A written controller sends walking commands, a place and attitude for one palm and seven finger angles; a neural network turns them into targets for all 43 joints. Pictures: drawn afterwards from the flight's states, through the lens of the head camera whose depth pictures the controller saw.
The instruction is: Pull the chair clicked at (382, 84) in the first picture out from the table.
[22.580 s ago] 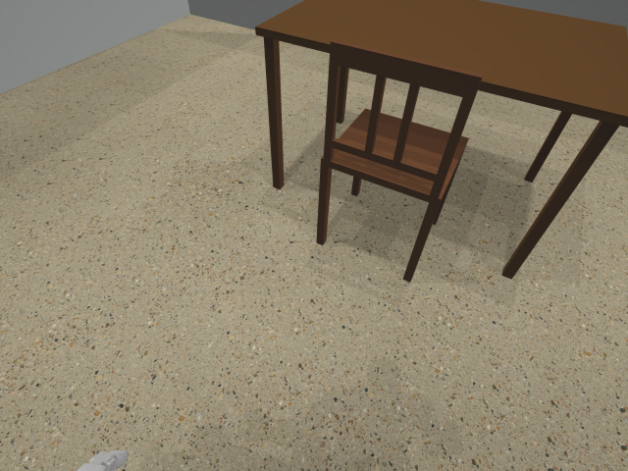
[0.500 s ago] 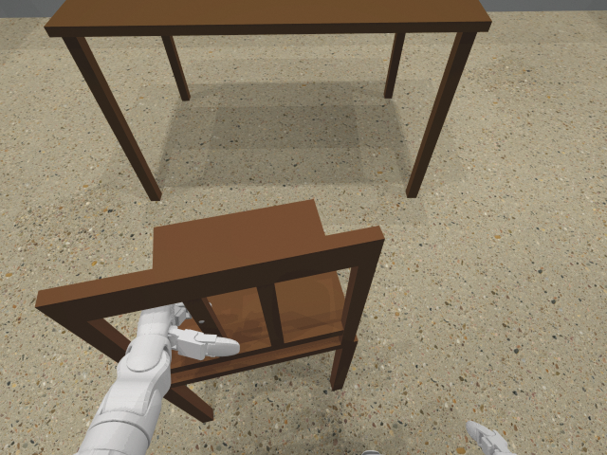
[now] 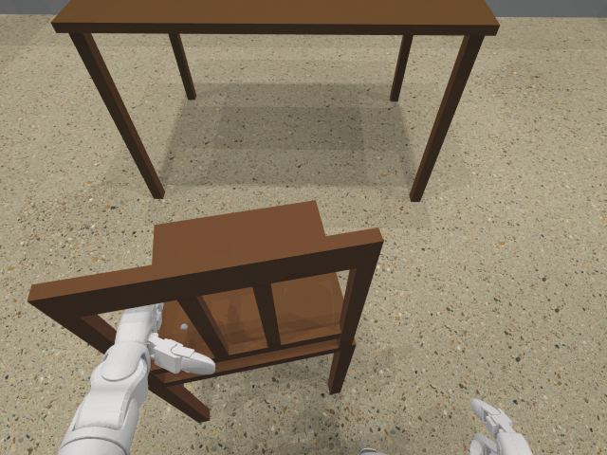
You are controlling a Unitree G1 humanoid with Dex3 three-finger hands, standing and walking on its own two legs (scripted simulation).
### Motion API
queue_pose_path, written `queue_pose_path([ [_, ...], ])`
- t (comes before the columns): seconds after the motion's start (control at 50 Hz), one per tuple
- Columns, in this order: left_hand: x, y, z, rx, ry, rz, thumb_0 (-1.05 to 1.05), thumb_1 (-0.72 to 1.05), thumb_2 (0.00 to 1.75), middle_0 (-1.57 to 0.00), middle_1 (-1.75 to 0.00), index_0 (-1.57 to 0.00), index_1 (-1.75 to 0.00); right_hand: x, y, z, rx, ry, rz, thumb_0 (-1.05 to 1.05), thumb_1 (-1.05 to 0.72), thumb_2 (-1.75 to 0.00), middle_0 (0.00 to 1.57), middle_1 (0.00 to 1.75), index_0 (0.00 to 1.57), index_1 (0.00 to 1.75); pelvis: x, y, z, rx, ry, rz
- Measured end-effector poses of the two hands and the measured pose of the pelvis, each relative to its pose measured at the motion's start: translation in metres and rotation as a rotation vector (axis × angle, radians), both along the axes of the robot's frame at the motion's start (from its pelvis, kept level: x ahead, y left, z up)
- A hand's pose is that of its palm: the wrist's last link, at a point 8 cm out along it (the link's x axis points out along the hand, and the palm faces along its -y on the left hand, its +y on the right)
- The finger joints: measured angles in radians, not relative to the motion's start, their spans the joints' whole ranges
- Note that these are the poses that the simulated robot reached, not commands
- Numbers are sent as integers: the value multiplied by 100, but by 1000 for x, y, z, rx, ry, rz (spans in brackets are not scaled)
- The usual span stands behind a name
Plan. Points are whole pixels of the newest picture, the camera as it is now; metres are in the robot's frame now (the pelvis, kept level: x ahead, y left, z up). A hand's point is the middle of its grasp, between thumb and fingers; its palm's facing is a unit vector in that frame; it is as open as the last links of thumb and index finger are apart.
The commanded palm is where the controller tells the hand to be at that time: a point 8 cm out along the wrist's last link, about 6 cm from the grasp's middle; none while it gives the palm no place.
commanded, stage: draw the fingers out of the gap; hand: left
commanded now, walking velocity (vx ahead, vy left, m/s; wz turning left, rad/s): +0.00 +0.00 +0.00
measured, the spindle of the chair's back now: (207, 326) +0.32 +0.16 -0.09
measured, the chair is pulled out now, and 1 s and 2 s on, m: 0.60 0.60 0.60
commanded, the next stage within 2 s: draw the hand back to the body in 0.66 s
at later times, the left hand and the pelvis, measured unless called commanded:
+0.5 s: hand (176, 385) +0.22 +0.17 -0.04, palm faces +0.04 -0.98 -0.17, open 17.5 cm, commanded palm +0.19 +0.22 -0.01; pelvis -0.01 +0.00 -0.01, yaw +1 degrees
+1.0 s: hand (150, 408) +0.18 +0.18 +0.02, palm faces +0.11 -0.99 -0.08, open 17.5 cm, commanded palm +0.14 +0.24 +0.03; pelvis -0.01 -0.01 -0.03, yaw +2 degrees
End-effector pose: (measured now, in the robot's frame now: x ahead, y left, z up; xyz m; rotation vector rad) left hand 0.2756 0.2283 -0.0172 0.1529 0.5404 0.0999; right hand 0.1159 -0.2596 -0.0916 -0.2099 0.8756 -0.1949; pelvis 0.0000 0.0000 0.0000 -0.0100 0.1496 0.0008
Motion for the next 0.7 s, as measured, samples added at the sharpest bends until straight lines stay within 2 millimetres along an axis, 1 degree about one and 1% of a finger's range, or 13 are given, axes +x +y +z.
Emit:
queue_pose_path([
  [0.06, -7, 3, 9, 14, -38, 0, -1, -54, 20, -1, -1, -1, -2, 3, 1, 2, 9, -20, 1, 1, -90, -90, 20, 30, 20, 30, 1, 0, 0, -2, -1, 1],
  [0.1, -16, 2, 11, 12, -39, -6, -1, -54, 20, -1, -1, -1, -1, 6, 2, 2, 20, -35, 4, 1, -90, -90, 20, 30, 20, 30, 2, 0, 0, -3, -1, 3],
  [0.14, -28, -1, 8, 2, -14, -12, -1, -54, 20, 0, -1, -1, -1, 10, 4, 1, 29, -49, 11, 1, -90, -90, 20, 30, 20, 30, 3, 1, 0, -3, -2, 5],
  [0.22, -52, -6, -5, -18, 56, -7, -1, -54, 20, 0, 0, -1, -1, 18, 9, 2, 31, -76, 30, 1, -90, -90, 20, 30, 20, 30, 1, 0, -2, 0, -6, 9],
  [0.26, -61, -7, -7, -13, 60, -1, -1, -54, 20, 0, 0, -1, -1, 22, 11, 3, 26, -91, 43, 1, -90, -90, 20, 30, 20, 30, -1, 0, -3, 0, -10, 12],
  [0.32, -67, -5, -2, 3, 20, 9, -1, -54, 20, -1, 0, -1, -1, 27, 14, 4, 21, -115, 63, 1, -90, -90, 20, 30, 20, 30, -4, -1, -5, -1, -14, 18],
  [0.4, -68, -2, 8, 17, -30, 10, -1, -54, 20, -1, 0, -1, 0, 32, 17, 4, 26, -137, 79, 1, -90, -90, 20, 30, 20, 30, -7, -2, -7, -3, -15, 25],
  [0.46, -71, -3, 6, 8, -9, -1, -1, -54, 20, 0, 0, -1, 0, 33, 19, 3, 33, -150, 76, 1, -90, -90, 20, 30, 20, 30, -8, -2, -8, -3, -13, 26],
  [0.56, -87, -9, -4, -9, 62, -15, -1, -54, 20, 0, 0, -1, 0, 34, 18, 5, 34, -171, 66, 1, -90, -90, 20, 30, 20, 30, -8, -2, -9, -2, -11, 24],
  [0.64, -99, -12, 0, -3, 46, -3, -1, -54, 20, 0, 0, -1, 0, 32, 16, 6, 27, -178, 64, 1, -90, -90, 20, 30, 20, 30, -7, -2, -11, -3, -10, 24],
  [0.7, -107, -10, 5, 8, 23, 16, -1, -54, 20, -1, 0, -1, 0, 32, 16, 4, 26, -174, 59, 1, -90, -90, 20, 30, 20, 30, -7, -3, -12, -3, -8, 25],
])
